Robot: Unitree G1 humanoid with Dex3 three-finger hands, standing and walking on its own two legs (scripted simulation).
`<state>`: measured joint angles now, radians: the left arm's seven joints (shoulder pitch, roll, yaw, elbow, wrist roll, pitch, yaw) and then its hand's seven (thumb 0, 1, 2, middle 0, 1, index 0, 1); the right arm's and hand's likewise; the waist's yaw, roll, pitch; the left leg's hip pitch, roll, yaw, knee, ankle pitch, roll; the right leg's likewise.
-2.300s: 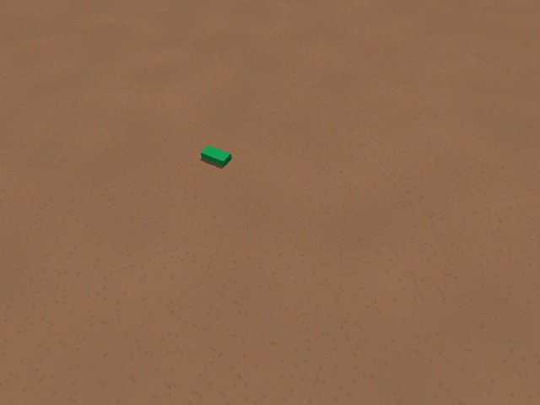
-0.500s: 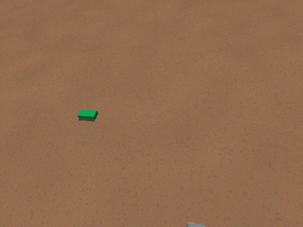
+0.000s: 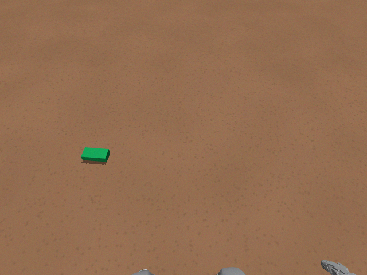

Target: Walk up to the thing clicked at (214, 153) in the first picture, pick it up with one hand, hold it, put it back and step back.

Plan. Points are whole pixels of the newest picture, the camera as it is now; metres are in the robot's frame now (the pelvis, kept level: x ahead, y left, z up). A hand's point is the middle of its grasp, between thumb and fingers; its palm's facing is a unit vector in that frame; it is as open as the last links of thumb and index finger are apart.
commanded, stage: walk up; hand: left
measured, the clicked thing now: (95, 154) +0.94 +0.54 -0.72
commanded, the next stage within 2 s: none
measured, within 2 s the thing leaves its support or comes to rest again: neither
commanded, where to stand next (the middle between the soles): +0.55 +0.35 m, yaw -10 degrees
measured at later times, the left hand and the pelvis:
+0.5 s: hand (18, 234) +0.25 +0.41 -0.10, palm faces -0.07 -0.84 -0.54, open 7.4 cm; pelvis +0.18 +0.10 +0.01, yaw -4 degrees
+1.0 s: hand (8, 167) +0.46 +0.53 -0.12, palm faces -0.16 -0.85 -0.51, open 7.4 cm; pelvis +0.34 +0.25 +0.00, yaw -7 degrees
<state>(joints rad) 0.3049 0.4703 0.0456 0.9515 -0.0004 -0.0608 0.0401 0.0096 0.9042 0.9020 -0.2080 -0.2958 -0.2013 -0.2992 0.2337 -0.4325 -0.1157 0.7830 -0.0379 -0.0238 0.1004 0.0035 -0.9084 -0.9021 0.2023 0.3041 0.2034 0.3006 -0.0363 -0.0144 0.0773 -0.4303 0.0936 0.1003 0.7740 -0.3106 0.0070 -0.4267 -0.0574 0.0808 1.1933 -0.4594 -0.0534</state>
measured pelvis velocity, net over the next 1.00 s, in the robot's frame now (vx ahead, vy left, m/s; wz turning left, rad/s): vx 0.34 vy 0.25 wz -0.12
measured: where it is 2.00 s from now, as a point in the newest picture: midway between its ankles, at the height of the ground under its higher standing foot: (107, 224)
